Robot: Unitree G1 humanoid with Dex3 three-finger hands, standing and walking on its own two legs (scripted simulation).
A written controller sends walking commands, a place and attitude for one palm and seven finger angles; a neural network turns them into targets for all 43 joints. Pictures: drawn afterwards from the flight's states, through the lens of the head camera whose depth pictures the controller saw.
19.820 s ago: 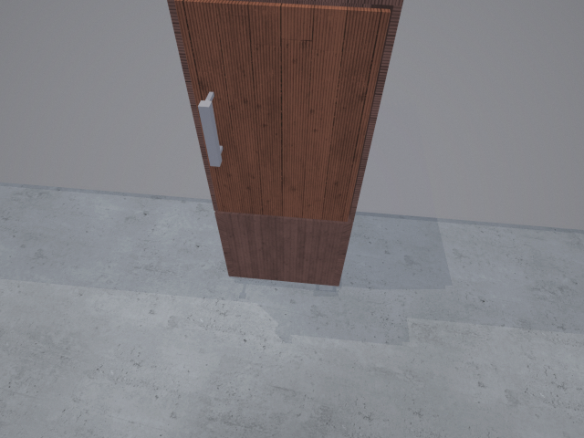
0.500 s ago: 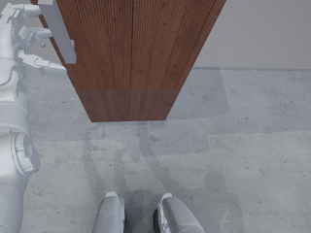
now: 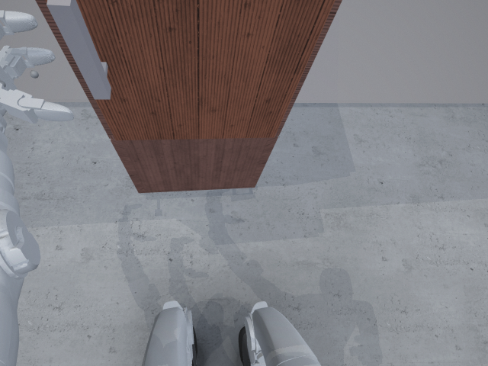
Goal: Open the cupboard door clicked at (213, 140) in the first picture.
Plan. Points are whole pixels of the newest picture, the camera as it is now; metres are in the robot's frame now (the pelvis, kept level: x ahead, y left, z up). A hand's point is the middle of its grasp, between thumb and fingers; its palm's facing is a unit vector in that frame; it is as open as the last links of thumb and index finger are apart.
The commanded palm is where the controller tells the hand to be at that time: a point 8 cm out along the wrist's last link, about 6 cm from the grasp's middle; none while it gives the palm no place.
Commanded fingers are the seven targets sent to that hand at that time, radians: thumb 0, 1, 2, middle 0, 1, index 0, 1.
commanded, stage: move the hooked fingers beside the handle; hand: left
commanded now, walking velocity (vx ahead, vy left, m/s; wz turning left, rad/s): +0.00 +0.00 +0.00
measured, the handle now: (86, 42) +0.59 +0.19 +0.08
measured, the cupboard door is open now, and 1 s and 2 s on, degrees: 0 0 0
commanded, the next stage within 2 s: slide the fingers in behind the handle in 0.80 s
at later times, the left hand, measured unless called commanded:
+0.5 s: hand (36, 65) +0.54 +0.25 +0.08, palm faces +0.04 -1.00 -0.02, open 14.0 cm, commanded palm +0.53 +0.27 +0.07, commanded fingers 0.00 -0.50 0.30 -0.30 -1.20 -0.30 -1.20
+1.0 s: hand (34, 75) +0.53 +0.25 +0.07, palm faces +0.03 -1.00 -0.01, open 14.0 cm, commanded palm +0.53 +0.27 +0.07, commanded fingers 0.00 -0.50 0.30 -0.30 -1.20 -0.30 -1.20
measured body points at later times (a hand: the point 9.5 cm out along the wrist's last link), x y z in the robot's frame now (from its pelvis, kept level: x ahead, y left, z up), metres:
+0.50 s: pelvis +0.00 +0.01 +0.00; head +0.17 +0.05 +0.41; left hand +0.54 +0.30 +0.09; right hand -0.02 -0.25 -0.10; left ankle +0.04 +0.09 -0.64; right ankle +0.00 -0.12 -0.64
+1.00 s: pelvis +0.00 +0.00 +0.00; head +0.17 +0.04 +0.42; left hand +0.53 +0.31 +0.08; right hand +0.00 -0.27 -0.10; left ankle +0.04 +0.09 -0.64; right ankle +0.00 -0.12 -0.64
